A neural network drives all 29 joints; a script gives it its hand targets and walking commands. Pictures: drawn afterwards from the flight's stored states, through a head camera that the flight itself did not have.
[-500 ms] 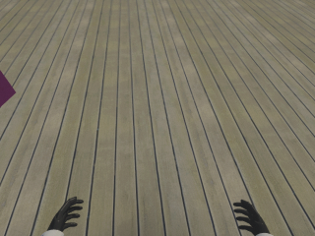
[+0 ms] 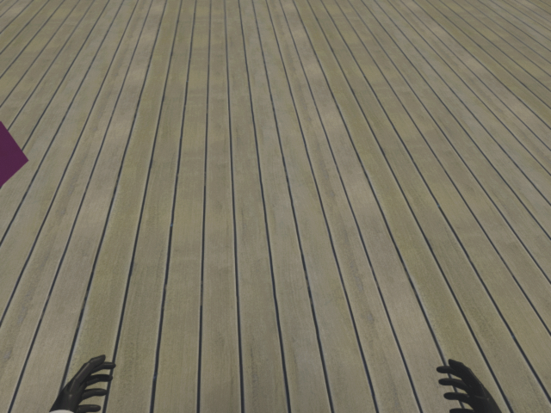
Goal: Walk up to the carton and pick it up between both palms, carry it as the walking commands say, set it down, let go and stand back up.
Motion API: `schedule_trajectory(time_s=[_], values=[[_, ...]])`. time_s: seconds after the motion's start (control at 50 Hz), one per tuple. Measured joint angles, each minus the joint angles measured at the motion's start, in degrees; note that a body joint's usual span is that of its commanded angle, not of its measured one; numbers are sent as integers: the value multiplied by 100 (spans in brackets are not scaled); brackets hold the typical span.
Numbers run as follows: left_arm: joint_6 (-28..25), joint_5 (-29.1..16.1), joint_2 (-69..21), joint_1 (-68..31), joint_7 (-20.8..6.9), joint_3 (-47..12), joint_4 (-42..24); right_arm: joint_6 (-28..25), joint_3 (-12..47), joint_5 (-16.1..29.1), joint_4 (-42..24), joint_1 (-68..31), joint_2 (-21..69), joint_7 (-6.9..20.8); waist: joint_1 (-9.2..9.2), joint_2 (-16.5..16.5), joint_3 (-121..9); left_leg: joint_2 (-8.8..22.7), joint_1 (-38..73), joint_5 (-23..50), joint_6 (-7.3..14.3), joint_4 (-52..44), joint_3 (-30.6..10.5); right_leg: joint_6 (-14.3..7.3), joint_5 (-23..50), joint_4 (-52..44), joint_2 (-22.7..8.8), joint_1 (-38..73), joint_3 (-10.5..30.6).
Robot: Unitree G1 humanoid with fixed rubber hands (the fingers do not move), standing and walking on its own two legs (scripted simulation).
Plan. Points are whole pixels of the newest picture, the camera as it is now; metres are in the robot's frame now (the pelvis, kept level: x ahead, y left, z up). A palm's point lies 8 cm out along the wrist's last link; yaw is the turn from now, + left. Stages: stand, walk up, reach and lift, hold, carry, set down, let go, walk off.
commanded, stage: stand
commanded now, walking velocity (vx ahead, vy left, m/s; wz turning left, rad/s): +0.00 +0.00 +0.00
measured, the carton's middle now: out of the picture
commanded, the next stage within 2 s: walk up in 1.22 s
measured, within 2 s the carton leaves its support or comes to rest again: neither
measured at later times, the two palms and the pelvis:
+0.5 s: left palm out of the picture +0.12 +0.30 -0.07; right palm out of the picture +0.12 -0.30 -0.07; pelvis +0.00 +0.00 +0.02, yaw +0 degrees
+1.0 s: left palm out of the picture +0.10 +0.31 -0.07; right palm out of the picture +0.10 -0.31 -0.07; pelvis +0.00 +0.00 +0.03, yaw +0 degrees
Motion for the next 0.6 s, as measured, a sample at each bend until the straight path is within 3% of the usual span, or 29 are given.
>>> schedule_trajectory(time_s=[0.6], values=[[74, -60, 32, -340, -12, -142, 1238, 72, 118, 55, 1226, -301, -29, 9, -6, 1, 68, -12, 878, 800, -20, -1530, 6, 25, 791, -1514, -7, 871, -4]])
